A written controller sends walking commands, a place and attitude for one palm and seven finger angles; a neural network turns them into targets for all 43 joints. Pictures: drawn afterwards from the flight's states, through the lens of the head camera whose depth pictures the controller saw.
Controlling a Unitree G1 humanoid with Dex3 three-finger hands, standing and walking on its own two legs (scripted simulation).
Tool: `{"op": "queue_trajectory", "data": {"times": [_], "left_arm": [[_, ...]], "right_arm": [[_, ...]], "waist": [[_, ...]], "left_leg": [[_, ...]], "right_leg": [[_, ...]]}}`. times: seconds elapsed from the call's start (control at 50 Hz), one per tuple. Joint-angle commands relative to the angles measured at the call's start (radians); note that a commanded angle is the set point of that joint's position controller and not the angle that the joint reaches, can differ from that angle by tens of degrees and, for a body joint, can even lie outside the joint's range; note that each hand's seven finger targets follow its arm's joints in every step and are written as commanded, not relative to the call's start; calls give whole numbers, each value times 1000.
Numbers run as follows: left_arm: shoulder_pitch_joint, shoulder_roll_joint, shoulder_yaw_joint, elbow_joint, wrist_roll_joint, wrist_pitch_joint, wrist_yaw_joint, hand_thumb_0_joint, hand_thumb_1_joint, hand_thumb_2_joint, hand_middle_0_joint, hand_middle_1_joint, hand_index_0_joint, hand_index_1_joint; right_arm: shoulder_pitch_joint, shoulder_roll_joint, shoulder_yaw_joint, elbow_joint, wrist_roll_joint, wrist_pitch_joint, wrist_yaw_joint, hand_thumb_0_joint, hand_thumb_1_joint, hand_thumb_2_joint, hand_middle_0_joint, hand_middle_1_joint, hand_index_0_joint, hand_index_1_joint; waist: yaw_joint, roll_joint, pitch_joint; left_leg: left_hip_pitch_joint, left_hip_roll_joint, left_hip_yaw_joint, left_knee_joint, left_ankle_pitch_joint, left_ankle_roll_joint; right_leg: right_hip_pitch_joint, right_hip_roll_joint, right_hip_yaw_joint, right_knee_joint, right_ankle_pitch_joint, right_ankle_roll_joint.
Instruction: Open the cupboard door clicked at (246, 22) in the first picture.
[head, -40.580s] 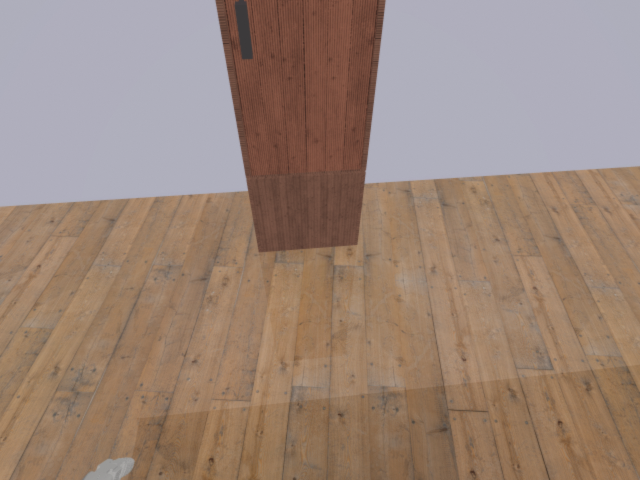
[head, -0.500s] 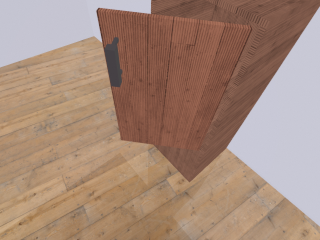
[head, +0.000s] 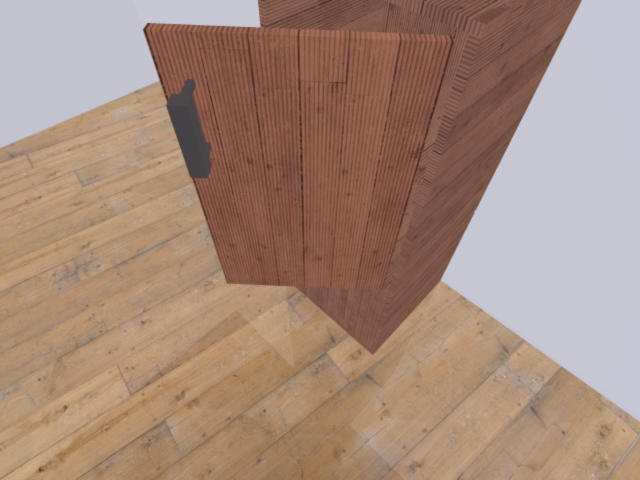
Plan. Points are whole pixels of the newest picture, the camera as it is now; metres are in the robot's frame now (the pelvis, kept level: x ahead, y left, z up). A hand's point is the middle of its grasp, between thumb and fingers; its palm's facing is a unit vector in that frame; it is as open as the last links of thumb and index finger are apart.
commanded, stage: come to a stop and stand still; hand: left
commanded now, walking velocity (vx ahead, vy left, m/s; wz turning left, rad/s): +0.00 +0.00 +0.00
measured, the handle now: (195, 129) +0.54 +0.19 +0.13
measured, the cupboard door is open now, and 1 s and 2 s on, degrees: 42 42 42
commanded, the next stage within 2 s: look again from close up in 0.44 s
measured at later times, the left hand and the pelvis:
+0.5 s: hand out of the picture -0.01 +0.15 -0.17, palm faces +0.03 -0.98 -0.18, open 7.4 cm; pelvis +0.01 -0.02 +0.01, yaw +1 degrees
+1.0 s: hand out of the picture -0.02 +0.17 -0.17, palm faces +0.03 -0.98 -0.18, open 7.4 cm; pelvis +0.00 +0.00 +0.01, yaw +1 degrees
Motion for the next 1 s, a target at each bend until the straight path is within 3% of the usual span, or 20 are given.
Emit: {"op": "queue_trajectory", "data": {"times": [0.0,0.06,0.08,0.26,0.34,0.4,0.56,0.7,0.78,0.98], "left_arm": [[73,103,10,-33,-10,-22,16,0,900,900,-200,-300,-200,-300],[90,84,2,-26,-14,-17,13,0,900,900,-200,-300,-200,-300],[100,85,1,-22,-14,-18,13,0,900,900,-200,-300,-200,-300],[131,99,-3,-12,-13,-25,12,0,900,900,-200,-300,-200,-300],[147,108,-1,-9,-13,-27,11,0,900,900,-200,-300,-200,-300],[156,110,-1,-3,-12,-27,11,0,900,900,-200,-300,-200,-300],[159,111,-1,8,-12,-23,9,0,900,900,-200,-300,-200,-300],[166,107,-1,16,-11,-22,7,0,900,900,-200,-300,-200,-300],[156,107,-2,18,-13,-19,6,0,900,900,-200,-300,-200,-300],[153,98,-2,23,-13,-14,6,0,900,900,-200,-300,-200,-300]], "right_arm": [[44,-63,-11,-68,1,-31,3,0,-900,-900,200,300,200,300],[32,-86,-4,-60,4,-37,-4,0,-900,-900,200,300,200,300],[24,-87,0,-62,6,-38,-6,0,-900,-900,200,300,200,300],[-16,-101,4,-55,11,-35,-9,0,-900,-900,200,300,200,300],[-35,-107,6,-50,12,-38,-10,0,-900,-900,200,300,200,300],[-51,-108,7,-45,15,-38,-11,0,-900,-900,200,300,200,300],[-65,-115,8,-27,15,-39,-11,0,-900,-900,200,300,200,300],[-61,-115,9,-12,16,-39,-11,0,-900,-900,200,300,200,300],[-55,-122,10,-3,15,-40,-10,0,-900,-900,200,300,200,300],[-28,-120,10,11,14,-43,-9,0,-900,-900,200,300,200,300]], "waist": [[3,-113,-88],[21,10,-24],[29,18,-8],[32,-68,-8],[38,-44,-43],[43,-53,-28],[47,-12,-11],[51,-35,-2],[50,-6,9],[51,-10,16]], "left_leg": [[81,26,-52,-29,118,-13],[61,63,-93,-81,183,9],[49,65,-100,-87,201,13],[97,56,-80,-118,193,7],[123,57,-76,-122,231,6],[125,58,-72,-133,221,6],[120,61,-85,-166,200,8],[120,65,-92,-187,186,11],[104,65,-99,-207,157,10],[90,69,-116,-244,123,16]], "right_leg": [[-30,-121,80,-105,160,-68],[-51,-94,72,-71,140,-48],[-44,-90,75,-71,165,-47],[-20,-106,90,-106,272,-36],[16,-114,84,-108,344,-30],[19,-115,82,-124,353,-26],[22,-115,81,-154,268,-27],[23,-111,76,-176,221,-25],[18,-109,74,-179,159,-27],[18,-107,66,-177,107,-24]]}}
